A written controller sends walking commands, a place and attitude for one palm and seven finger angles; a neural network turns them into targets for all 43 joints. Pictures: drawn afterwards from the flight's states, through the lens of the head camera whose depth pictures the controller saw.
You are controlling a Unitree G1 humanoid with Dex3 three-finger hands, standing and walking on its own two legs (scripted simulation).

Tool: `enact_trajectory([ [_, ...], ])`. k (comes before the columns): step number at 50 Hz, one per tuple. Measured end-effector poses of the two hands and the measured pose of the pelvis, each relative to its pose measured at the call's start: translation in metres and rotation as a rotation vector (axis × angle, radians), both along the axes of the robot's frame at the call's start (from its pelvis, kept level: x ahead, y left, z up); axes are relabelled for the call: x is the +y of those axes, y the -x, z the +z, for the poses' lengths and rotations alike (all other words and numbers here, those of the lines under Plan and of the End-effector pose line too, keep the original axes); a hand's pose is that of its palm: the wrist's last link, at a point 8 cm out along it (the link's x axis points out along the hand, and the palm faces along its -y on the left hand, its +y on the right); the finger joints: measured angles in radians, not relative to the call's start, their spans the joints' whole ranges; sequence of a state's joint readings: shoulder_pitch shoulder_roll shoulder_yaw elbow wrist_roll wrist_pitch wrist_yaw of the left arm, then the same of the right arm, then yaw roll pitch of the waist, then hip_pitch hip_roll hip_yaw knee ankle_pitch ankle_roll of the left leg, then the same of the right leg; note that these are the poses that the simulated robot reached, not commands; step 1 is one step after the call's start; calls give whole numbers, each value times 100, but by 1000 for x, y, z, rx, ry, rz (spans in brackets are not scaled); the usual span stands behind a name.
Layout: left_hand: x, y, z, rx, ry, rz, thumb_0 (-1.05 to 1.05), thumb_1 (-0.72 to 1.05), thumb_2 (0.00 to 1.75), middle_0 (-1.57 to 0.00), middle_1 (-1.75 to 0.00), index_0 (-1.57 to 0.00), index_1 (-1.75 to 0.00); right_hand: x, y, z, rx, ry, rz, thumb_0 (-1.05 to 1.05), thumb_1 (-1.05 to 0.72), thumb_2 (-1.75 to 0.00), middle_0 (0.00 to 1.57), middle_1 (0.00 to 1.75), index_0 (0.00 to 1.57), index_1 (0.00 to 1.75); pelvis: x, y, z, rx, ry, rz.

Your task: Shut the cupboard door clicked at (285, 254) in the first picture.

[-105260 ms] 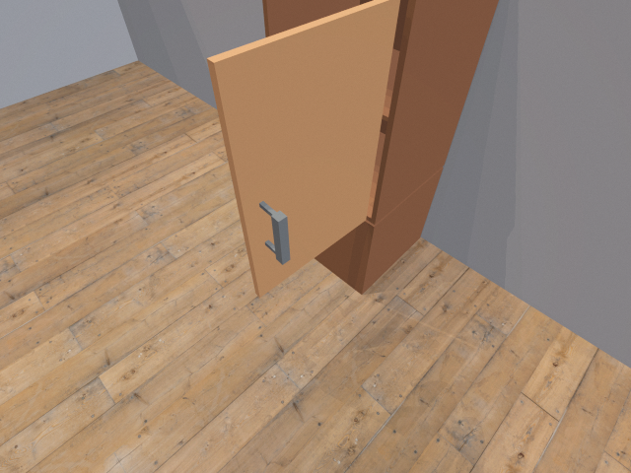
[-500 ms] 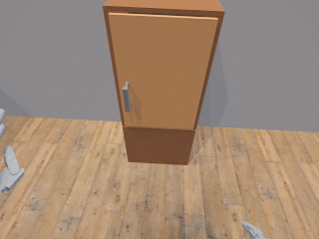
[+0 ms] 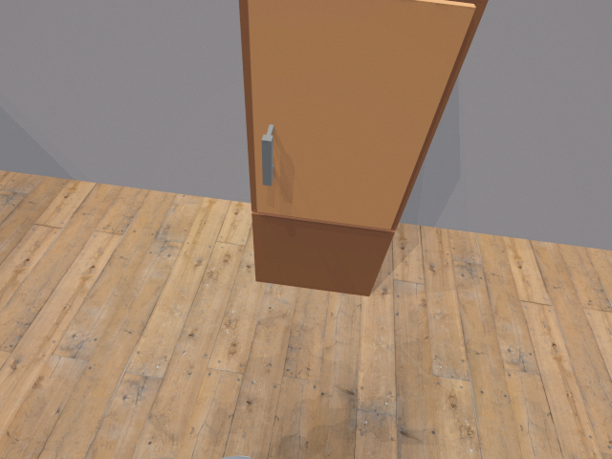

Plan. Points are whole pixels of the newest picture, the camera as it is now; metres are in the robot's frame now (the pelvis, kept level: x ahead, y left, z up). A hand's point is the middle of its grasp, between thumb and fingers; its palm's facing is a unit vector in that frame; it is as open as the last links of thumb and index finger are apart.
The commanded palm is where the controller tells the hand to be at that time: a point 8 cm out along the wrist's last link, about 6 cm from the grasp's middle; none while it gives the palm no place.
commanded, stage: let the arm hang, fingers relaxed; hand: left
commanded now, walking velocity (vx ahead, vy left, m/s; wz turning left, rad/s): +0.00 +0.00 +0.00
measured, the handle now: (269, 155) +0.77 +0.12 -0.10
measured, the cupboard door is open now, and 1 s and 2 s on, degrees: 0 0 0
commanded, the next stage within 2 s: look to check the result in 0.74 s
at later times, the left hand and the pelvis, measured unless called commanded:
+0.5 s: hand out of the picture -0.01 +0.19 -0.16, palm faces +0.01 -0.98 -0.18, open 7.4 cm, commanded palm none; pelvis +0.01 +0.02 +0.01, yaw -2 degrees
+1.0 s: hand out of the picture -0.01 +0.17 -0.16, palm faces +0.01 -0.99 -0.17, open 7.4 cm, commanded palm none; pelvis +0.02 +0.00 +0.01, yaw -2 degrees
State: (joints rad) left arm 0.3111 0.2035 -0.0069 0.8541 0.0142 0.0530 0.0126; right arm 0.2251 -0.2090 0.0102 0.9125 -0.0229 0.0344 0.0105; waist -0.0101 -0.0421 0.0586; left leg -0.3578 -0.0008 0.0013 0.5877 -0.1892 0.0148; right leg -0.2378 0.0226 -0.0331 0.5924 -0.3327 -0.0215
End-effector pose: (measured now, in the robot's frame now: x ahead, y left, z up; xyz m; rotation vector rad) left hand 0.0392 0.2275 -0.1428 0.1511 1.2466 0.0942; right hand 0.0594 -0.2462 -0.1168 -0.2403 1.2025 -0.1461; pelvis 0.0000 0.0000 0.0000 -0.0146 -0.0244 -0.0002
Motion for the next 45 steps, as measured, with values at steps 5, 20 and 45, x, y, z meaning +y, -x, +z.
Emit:
enact_trajectory([
  [5,11,48,-1,154,-5,52,1,96,90,-20,-30,-21,-30,12,46,-1,158,-6,-43,1,-91,-90,20,30,20,30,4,-3,8,4,8,-1],
  [20,21,63,12,208,-41,60,1,91,90,-19,-30,-20,-30,45,61,-13,158,-85,-114,1,-91,-90,20,30,20,30,16,-7,15,-11,-5,-24],
  [45,-12,52,8,207,5,56,1,91,90,-20,-30,-20,-30,41,76,-14,211,-94,-152,0,-91,-90,20,30,19,30,6,-13,15,-5,-12,-30],
])
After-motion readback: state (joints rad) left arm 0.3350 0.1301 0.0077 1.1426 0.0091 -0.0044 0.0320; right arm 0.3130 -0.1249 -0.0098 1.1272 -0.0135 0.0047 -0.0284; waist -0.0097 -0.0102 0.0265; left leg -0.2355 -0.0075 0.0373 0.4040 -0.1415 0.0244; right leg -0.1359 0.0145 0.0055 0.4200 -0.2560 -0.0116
